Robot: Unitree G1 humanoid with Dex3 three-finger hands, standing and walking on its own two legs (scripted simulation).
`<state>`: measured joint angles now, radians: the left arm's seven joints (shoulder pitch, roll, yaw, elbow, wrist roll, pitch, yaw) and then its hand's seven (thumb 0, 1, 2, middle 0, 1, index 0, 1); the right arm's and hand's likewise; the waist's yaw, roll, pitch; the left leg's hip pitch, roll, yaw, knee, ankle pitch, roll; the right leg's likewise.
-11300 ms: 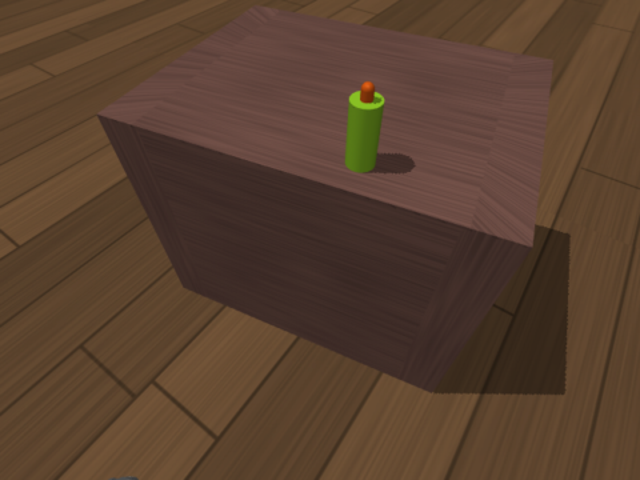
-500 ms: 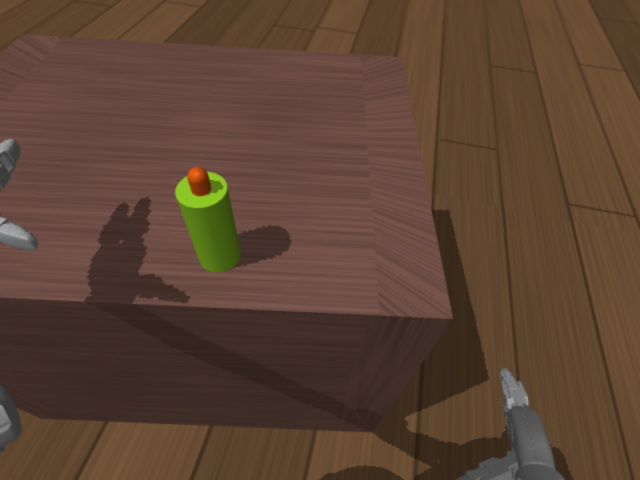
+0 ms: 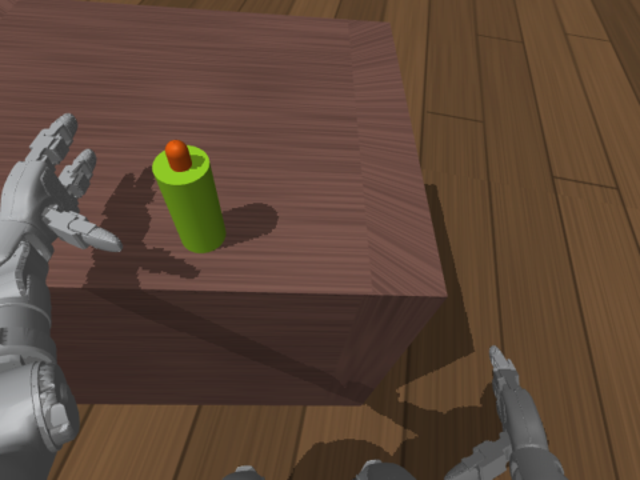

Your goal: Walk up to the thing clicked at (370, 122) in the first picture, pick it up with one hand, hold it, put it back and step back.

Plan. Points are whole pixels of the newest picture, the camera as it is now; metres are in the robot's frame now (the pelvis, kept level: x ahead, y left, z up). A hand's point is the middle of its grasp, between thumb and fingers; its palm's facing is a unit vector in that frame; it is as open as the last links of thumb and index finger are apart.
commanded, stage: close in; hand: left
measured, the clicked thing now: (191, 195) +0.43 +0.14 +0.09
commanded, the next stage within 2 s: rest palm in 0.58 s
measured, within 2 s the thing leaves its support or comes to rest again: leaves its support in 1.76 s
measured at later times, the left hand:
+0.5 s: hand (182, 190) +0.46 +0.16 +0.06, palm faces +0.01 -1.00 +0.01, open 17.3 cm
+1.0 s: hand (203, 192) +0.46 +0.13 +0.06, palm faces +0.04 -1.00 +0.00, open 16.7 cm
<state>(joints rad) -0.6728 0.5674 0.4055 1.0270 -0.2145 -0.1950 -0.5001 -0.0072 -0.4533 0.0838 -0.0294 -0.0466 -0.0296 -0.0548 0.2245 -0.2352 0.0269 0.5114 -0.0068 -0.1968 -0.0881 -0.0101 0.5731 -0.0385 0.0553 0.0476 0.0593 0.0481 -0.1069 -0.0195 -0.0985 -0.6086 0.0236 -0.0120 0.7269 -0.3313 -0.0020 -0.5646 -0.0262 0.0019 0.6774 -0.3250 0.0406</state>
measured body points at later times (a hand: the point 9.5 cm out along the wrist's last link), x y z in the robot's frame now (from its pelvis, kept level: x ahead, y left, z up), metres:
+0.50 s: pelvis -0.01 +0.00 -0.03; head +0.07 +0.01 +0.42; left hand +0.45 +0.21 +0.07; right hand +0.14 -0.28 -0.07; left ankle +0.01 +0.12 -0.71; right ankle +0.00 -0.15 -0.71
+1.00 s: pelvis -0.01 -0.01 -0.03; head +0.07 -0.01 +0.41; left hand +0.46 +0.19 +0.06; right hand +0.14 -0.29 -0.06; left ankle +0.01 +0.12 -0.71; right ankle +0.00 -0.15 -0.71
